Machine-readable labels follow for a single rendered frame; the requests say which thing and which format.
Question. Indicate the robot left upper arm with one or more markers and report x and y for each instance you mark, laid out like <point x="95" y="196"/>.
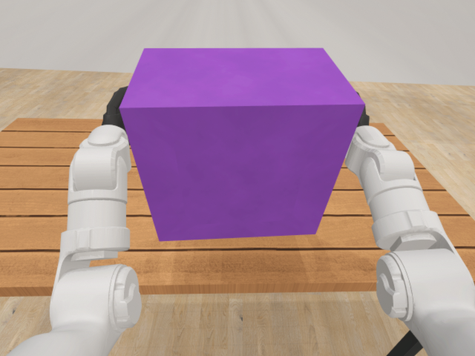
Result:
<point x="91" y="308"/>

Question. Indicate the left robot hand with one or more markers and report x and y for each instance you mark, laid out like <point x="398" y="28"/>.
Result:
<point x="113" y="115"/>

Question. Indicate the robot right upper arm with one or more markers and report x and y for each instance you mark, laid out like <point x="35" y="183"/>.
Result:
<point x="431" y="292"/>

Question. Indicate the robot left forearm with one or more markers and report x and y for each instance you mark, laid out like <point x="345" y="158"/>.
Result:
<point x="97" y="198"/>

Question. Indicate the table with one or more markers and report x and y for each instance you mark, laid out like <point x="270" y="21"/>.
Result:
<point x="35" y="158"/>

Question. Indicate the right robot hand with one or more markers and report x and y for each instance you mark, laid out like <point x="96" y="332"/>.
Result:
<point x="364" y="120"/>

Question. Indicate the carton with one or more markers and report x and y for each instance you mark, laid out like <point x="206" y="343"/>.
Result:
<point x="238" y="142"/>

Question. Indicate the robot right forearm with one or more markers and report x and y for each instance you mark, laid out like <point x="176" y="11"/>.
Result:
<point x="401" y="216"/>

